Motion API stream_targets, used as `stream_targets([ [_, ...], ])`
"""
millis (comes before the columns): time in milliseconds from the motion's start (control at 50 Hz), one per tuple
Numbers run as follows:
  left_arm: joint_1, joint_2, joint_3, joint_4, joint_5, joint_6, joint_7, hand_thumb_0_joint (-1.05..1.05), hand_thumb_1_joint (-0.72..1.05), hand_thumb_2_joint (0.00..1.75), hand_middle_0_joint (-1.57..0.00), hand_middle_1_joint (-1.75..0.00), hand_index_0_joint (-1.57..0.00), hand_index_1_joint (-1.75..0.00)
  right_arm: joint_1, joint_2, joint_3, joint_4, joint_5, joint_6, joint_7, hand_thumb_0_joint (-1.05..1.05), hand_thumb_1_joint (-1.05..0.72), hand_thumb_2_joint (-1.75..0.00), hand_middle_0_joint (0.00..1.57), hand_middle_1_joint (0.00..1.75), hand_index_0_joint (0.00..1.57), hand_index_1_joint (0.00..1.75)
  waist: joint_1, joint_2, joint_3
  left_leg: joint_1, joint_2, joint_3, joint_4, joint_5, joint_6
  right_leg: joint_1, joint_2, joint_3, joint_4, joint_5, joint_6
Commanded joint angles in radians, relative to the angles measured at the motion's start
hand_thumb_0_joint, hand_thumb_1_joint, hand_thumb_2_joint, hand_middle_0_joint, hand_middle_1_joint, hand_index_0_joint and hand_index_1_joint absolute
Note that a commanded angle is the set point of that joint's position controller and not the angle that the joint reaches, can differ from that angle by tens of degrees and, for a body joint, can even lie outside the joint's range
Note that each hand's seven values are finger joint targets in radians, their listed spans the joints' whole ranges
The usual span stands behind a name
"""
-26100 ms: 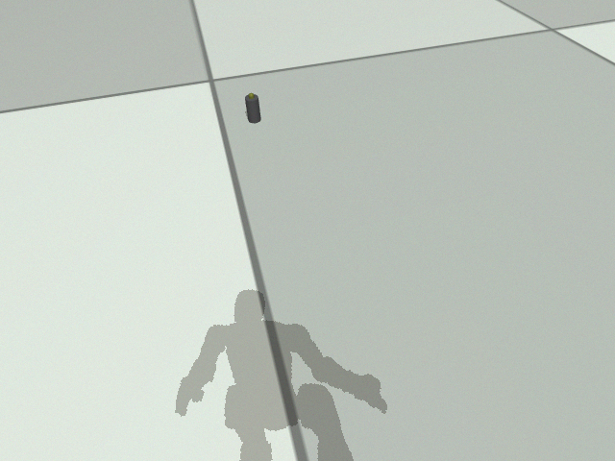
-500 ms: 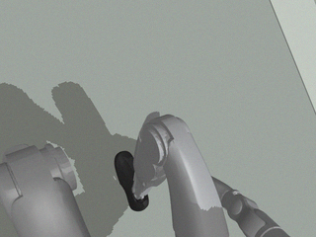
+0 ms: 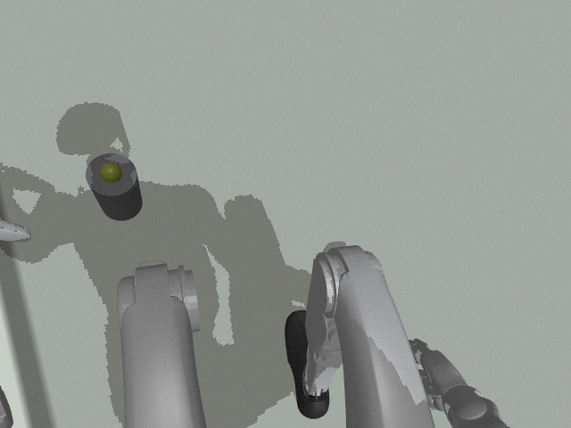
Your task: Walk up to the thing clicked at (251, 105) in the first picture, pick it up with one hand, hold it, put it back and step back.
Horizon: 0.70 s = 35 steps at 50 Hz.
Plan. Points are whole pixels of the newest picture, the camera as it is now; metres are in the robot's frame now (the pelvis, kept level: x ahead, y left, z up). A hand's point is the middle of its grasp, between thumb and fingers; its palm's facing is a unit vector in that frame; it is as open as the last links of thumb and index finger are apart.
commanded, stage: home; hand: left
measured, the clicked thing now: (116, 187) +0.49 +0.24 -0.26
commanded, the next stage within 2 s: none
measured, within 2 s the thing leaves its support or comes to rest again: neither
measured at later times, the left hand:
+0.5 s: hand out of the picture +0.29 +0.28 +0.11, palm faces +0.22 -0.87 -0.43, open 17.2 cm
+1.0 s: hand out of the picture +0.25 +0.20 +0.30, palm faces +0.26 -0.91 -0.33, open 17.4 cm
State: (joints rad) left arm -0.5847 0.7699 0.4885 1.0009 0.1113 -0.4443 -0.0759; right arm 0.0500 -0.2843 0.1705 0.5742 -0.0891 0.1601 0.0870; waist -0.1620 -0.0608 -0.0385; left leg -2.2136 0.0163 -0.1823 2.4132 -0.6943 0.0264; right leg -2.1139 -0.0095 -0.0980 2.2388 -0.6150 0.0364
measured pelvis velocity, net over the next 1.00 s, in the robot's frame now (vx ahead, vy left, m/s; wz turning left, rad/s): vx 0.10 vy -0.01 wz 0.16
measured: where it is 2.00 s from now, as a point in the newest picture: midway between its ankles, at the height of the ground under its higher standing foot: (245, 403)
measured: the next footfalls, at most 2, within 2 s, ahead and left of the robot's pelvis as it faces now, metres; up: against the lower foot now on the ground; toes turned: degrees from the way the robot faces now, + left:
none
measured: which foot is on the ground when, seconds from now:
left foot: down 0.00-1.00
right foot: down 0.00-1.00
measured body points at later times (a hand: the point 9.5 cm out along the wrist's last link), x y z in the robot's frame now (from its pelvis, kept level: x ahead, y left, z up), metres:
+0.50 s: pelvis +0.04 -0.02 +0.20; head +0.19 +0.02 +0.63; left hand +0.27 +0.32 +0.14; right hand +0.26 -0.25 +0.10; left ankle +0.08 +0.12 -0.31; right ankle +0.13 -0.14 -0.31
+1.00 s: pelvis +0.10 -0.01 +0.36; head +0.13 -0.01 +0.81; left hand +0.23 +0.25 +0.33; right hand +0.29 -0.24 +0.28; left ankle +0.08 +0.12 -0.31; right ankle +0.13 -0.14 -0.31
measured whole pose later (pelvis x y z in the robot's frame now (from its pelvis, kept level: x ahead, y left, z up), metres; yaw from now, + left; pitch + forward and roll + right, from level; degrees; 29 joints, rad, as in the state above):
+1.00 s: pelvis +0.10 -0.01 +0.36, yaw +9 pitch +12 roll -2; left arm 0.44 0.22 -0.01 0.01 -0.02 0.28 0.18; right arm 0.29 -0.21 0.01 0.48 0.04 -0.04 -0.19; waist -0.04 0.04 -0.18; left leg -0.75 0.05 -0.03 1.06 -0.52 -0.03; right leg -0.74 -0.02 -0.05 1.01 -0.49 0.01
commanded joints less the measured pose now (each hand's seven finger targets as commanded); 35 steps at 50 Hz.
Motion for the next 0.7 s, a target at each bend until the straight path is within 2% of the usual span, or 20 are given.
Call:
stream_targets([
  [0, -0.065, 0.060, -0.068, -0.285, -0.022, 0.054, 0.016, 0.00, -0.50, 0.09, -0.06, -0.07, -0.06, -0.07, 0.122, -0.258, -0.186, -0.065, 0.050, -0.001, -0.027, 0.00, -0.90, -0.90, 0.20, 0.30, 0.20, 0.30, 0.046, 0.434, -0.628, 0.578, 0.016, 0.051, -0.516, 0.006, -0.032, 0.170, 0.034, -0.052, -0.214, 0.024, -0.081],
  [20, -0.027, 0.033, -0.080, -0.342, -0.026, 0.080, 0.018, 0.00, -0.51, 0.08, -0.06, -0.07, -0.06, -0.07, 0.124, -0.248, -0.195, -0.073, 0.060, -0.003, -0.028, 0.00, -0.90, -0.90, 0.20, 0.30, 0.20, 0.30, 0.061, 0.417, -0.661, 0.606, 0.016, 0.048, -0.534, 0.029, -0.033, 0.181, 0.033, -0.046, -0.230, 0.034, -0.081],
  [40, 0.036, -0.016, -0.122, -0.339, -0.031, 0.111, 0.018, 0.00, -0.55, 0.06, -0.06, -0.06, -0.06, -0.06, 0.118, -0.247, -0.204, -0.081, 0.074, -0.007, -0.029, 0.00, -0.90, -0.90, 0.20, 0.30, 0.20, 0.30, 0.058, 0.375, -0.641, 0.609, 0.014, 0.043, -0.560, 0.015, -0.029, 0.183, 0.031, -0.044, -0.259, 0.024, -0.080],
  [100, 0.103, 0.026, -0.089, -0.503, -0.042, 0.191, 0.046, 0.00, -0.60, 0.03, -0.05, -0.05, -0.05, -0.05, 0.143, -0.251, -0.244, -0.103, 0.104, -0.004, -0.046, 0.00, -0.90, -0.90, 0.20, 0.30, 0.20, 0.30, 0.070, 0.266, -0.715, 0.668, 0.009, 0.048, -0.593, 0.066, -0.017, 0.308, 0.027, -0.020, -0.357, 0.049, -0.072],
  [120, 0.088, 0.005, -0.118, -0.562, -0.047, 0.209, 0.052, 0.00, -0.56, 0.05, -0.06, -0.06, -0.06, -0.06, 0.144, -0.218, -0.229, -0.108, 0.112, -0.003, -0.049, 0.00, -0.90, -0.90, 0.20, 0.30, 0.20, 0.30, 0.071, 0.237, -0.705, 0.659, 0.006, 0.055, -0.608, 0.054, -0.011, 0.349, 0.028, -0.011, -0.385, 0.038, -0.071],
  [160, 0.164, 0.049, -0.079, -0.645, -0.048, 0.249, 0.074, 0.00, -0.54, 0.06, -0.06, -0.06, -0.06, -0.06, 0.131, -0.219, -0.246, -0.133, 0.126, -0.008, -0.068, 0.00, -0.90, -0.90, 0.20, 0.30, 0.20, 0.30, 0.094, 0.227, -0.717, 0.724, 0.010, 0.055, -0.665, 0.060, -0.009, 0.414, 0.023, 0.003, -0.432, 0.041, -0.067],
  [180, 0.190, 0.055, -0.074, -0.693, -0.052, 0.270, 0.085, 0.00, -0.51, 0.08, -0.06, -0.07, -0.06, -0.07, 0.136, -0.215, -0.252, -0.148, 0.130, -0.011, -0.078, 0.00, -0.90, -0.90, 0.20, 0.30, 0.20, 0.30, 0.097, 0.216, -0.720, 0.740, 0.009, 0.066, -0.690, 0.059, -0.005, 0.463, 0.022, 0.011, -0.465, 0.040, -0.066],
  [240, 0.223, 0.014, -0.098, -0.796, -0.059, 0.316, 0.117, 0.00, -0.48, 0.10, -0.06, -0.07, -0.06, -0.07, 0.132, -0.179, -0.251, -0.167, 0.136, -0.030, -0.109, 0.00, -0.90, -0.90, 0.20, 0.30, 0.20, 0.30, 0.101, 0.208, -0.730, 0.816, 0.008, 0.093, -0.767, 0.051, -0.002, 0.577, 0.020, 0.038, -0.570, 0.035, -0.063],
  [300, 0.338, -0.053, -0.130, -0.762, -0.060, 0.362, 0.146, 0.00, -0.51, 0.08, -0.06, -0.06, -0.06, -0.07, 0.123, -0.151, -0.243, -0.167, 0.138, -0.053, -0.138, 0.00, -0.90, -0.90, 0.20, 0.30, 0.20, 0.30, 0.107, 0.201, -0.639, 0.868, 0.010, 0.097, -0.856, 0.038, -0.005, 0.628, 0.017, 0.048, -0.643, 0.017, -0.062],
  [360, 0.410, -0.121, -0.167, -0.792, -0.069, 0.397, 0.166, 0.00, -0.52, 0.08, -0.06, -0.06, -0.06, -0.06, 0.132, -0.131, -0.243, -0.173, 0.136, -0.079, -0.160, 0.00, -0.90, -0.90, 0.20, 0.30, 0.20, 0.30, 0.107, 0.209, -0.649, 0.949, 0.004, 0.129, -0.901, 0.124, -0.006, 0.745, 0.014, 0.064, -0.731, 0.085, -0.063],
  [380, 0.432, -0.129, -0.178, -0.807, -0.073, 0.408, 0.173, 0.00, -0.51, 0.08, -0.06, -0.06, -0.06, -0.06, 0.133, -0.122, -0.238, -0.177, 0.135, -0.086, -0.166, 0.00, -0.90, -0.90, 0.20, 0.30, 0.20, 0.30, 0.116, 0.200, -0.649, 0.963, 0.003, 0.142, -0.911, 0.156, -0.005, 0.797, 0.014, 0.067, -0.756, 0.112, -0.061],
  [400, 0.470, -0.166, -0.198, -0.789, -0.075, 0.420, 0.179, 0.00, -0.52, 0.08, -0.06, -0.06, -0.05, -0.06, 0.138, -0.115, -0.235, -0.173, 0.135, -0.094, -0.171, 0.00, -0.90, -0.90, 0.20, 0.30, 0.20, 0.30, 0.108, 0.189, -0.631, 0.988, 0.000, 0.148, -0.931, 0.184, -0.004, 0.834, 0.011, 0.070, -0.789, 0.138, -0.061],
  [440, 0.503, -0.202, -0.226, -0.775, -0.079, 0.444, 0.188, 0.00, -0.54, 0.06, -0.05, -0.06, -0.05, -0.06, 0.144, -0.106, -0.232, -0.172, 0.136, -0.112, -0.182, 0.00, -0.90, -0.90, 0.20, 0.30, 0.20, 0.30, 0.099, 0.166, -0.573, 1.013, 0.000, 0.158, -0.972, 0.200, -0.002, 0.896, 0.011, 0.076, -0.853, 0.157, -0.059],
  [500, 0.566, -0.235, -0.245, -0.758, -0.089, 0.477, 0.204, 0.00, -0.52, 0.08, -0.06, -0.06, -0.05, -0.06, 0.141, -0.094, -0.225, -0.174, 0.141, -0.134, -0.194, 0.00, -0.90, -0.90, 0.20, 0.30, 0.20, 0.30, 0.104, 0.115, -0.503, 1.049, -0.001, 0.161, -1.053, 0.199, 0.000, 1.010, 0.005, 0.082, -0.949, 0.154, -0.053],
  [580, 0.636, -0.272, -0.284, -0.830, -0.099, 0.519, 0.223, 0.00, -0.54, 0.06, -0.05, -0.06, -0.05, -0.06, 0.160, -0.090, -0.223, -0.189, 0.144, -0.161, -0.209, 0.00, -0.90, -0.90, 0.20, 0.30, 0.20, 0.30, 0.119, 0.125, -0.513, 1.199, -0.003, 0.165, -1.157, 0.289, -0.008, 1.148, 0.003, 0.079, -1.045, 0.238, -0.052],
  [600, 0.664, -0.271, -0.280, -0.851, -0.102, 0.533, 0.231, 0.00, -0.53, 0.07, -0.05, -0.06, -0.05, -0.06, 0.168, -0.086, -0.225, -0.191, 0.143, -0.168, -0.215, 0.00, -0.90, -0.90, 0.20, 0.30, 0.20, 0.30, 0.119, 0.120, -0.511, 1.227, -0.004, 0.170, -1.172, 0.322, -0.008, 1.200, 0.001, 0.087, -1.079, 0.275, -0.047],
  [640, 0.700, -0.317, -0.320, -0.874, -0.105, 0.562, 0.239, 0.00, -0.52, 0.07, -0.05, -0.06, -0.05, -0.06, 0.177, -0.073, -0.218, -0.194, 0.144, -0.182, -0.225, 0.00, -0.90, -0.90, 0.20, 0.30, 0.20, 0.30, 0.106, 0.091, -0.486, 1.266, -0.006, 0.178, -1.205, 0.348, -0.006, 1.279, -0.004, 0.098, -1.140, 0.316, -0.039],
  [660, 0.713, -0.319, -0.319, -0.885, -0.109, 0.573, 0.246, 0.00, -0.51, 0.08, -0.06, -0.06, -0.05, -0.06, 0.174, -0.069, -0.212, -0.198, 0.144, -0.188, -0.230, 0.00, -0.90, -0.90, 0.20, 0.30, 0.20, 0.30, 0.116, 0.090, -0.458, 1.281, -0.008, 0.182, -1.233, 0.335, -0.007, 1.302, -0.006, 0.101, -1.170, 0.296, -0.038],
  [680, 0.744, -0.332, -0.328, -0.905, -0.108, 0.585, 0.250, 0.00, -0.54, 0.06, -0.05, -0.06, -0.05, -0.06, 0.180, -0.068, -0.216, -0.193, 0.143, -0.194, -0.237, 0.00, -0.90, -0.90, 0.20, 0.30, 0.20, 0.30, 0.112, 0.102, -0.440, 1.325, -0.008, 0.183, -1.258, 0.359, -0.009, 1.319, -0.002, 0.095, -1.190, 0.326, -0.039],
])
